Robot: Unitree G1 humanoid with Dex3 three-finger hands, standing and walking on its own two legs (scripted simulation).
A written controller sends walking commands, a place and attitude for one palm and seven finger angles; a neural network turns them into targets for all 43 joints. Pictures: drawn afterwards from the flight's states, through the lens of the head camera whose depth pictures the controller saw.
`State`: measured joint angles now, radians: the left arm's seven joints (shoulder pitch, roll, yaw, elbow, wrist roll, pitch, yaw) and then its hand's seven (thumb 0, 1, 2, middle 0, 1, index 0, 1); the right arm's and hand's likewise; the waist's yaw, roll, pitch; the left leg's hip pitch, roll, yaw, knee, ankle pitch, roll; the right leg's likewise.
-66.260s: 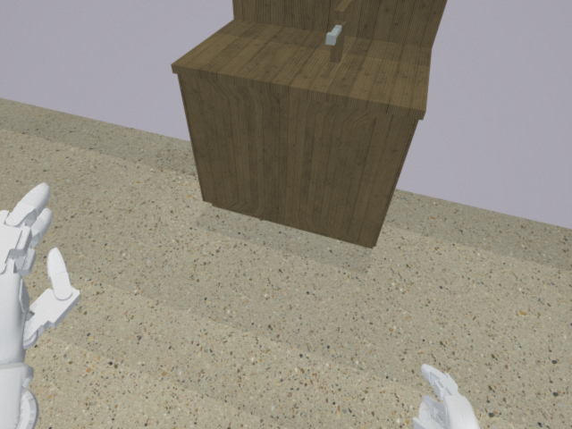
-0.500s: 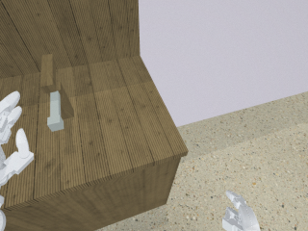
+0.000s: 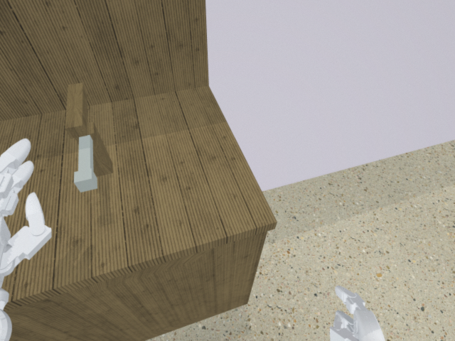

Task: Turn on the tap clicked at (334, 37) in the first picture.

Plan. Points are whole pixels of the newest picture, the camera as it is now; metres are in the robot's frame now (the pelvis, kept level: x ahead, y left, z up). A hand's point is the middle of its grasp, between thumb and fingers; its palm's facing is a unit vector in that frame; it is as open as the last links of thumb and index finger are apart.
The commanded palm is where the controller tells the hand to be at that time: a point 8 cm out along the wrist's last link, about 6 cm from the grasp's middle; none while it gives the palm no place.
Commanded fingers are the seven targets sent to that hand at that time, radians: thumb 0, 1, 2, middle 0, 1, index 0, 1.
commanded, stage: shuffle to correct the standing spot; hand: left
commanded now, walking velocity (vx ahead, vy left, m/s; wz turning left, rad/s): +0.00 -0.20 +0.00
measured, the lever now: (86, 180) +0.35 +0.27 +0.09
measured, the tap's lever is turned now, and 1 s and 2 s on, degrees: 0 0 0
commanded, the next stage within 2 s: come to a stop and stand still in 0.04 s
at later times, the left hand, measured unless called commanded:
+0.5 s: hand (48, 245) +0.21 +0.24 +0.15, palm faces +0.22 -0.88 -0.42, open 7.4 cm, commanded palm +0.15 +0.30 +0.18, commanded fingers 0.00 0.90 0.90 -0.20 -0.30 -0.20 -0.30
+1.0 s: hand out of the picture +0.23 +0.33 +0.17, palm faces +0.35 -0.87 -0.35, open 7.4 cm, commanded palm +0.16 +0.37 +0.18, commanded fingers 0.00 0.90 0.90 -0.20 -0.30 -0.20 -0.30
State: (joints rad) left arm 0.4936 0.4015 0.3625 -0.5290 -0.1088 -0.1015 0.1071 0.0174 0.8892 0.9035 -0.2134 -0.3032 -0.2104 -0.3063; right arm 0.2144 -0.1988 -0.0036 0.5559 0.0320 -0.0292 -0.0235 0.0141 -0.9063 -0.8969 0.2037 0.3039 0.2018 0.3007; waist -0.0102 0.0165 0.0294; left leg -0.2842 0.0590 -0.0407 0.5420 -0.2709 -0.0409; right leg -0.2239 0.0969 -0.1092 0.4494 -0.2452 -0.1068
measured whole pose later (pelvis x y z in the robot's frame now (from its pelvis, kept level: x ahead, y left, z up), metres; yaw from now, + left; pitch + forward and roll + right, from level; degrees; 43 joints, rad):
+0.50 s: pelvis -0.02 +0.03 +0.00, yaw -2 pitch +0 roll +0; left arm 0.51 0.38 0.32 -0.49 -0.07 -0.21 0.06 0.02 0.89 0.90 -0.22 -0.30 -0.21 -0.31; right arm 0.21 -0.23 -0.04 0.57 0.03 -0.12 -0.02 0.01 -0.91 -0.90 0.20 0.30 0.20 0.30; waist -0.01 0.01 0.06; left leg -0.29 0.02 0.02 0.56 -0.27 0.00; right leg -0.27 0.06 -0.06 0.52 -0.25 -0.07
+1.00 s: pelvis +0.00 +0.09 +0.01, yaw -2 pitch +0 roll -2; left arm 0.38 0.38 0.36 -0.47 -0.03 -0.21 0.09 0.02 0.89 0.90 -0.21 -0.30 -0.21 -0.31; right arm 0.19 -0.16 0.04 0.56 0.00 -0.15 -0.01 0.01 -0.90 -0.90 0.21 0.30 0.20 0.30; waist 0.02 -0.05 0.05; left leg -0.22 -0.05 0.04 0.45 -0.23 0.08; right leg -0.19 -0.01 -0.03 0.39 -0.19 0.02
